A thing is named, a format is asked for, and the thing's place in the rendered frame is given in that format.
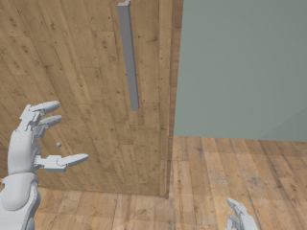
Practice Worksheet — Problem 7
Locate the handle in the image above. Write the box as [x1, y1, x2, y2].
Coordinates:
[117, 0, 140, 111]

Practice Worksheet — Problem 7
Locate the right robot hand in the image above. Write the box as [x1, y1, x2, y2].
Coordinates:
[224, 197, 259, 230]

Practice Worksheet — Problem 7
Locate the left robot forearm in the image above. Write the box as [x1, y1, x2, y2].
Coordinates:
[0, 172, 41, 230]

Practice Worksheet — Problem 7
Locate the left robot hand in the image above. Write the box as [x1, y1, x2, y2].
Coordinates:
[8, 101, 89, 175]

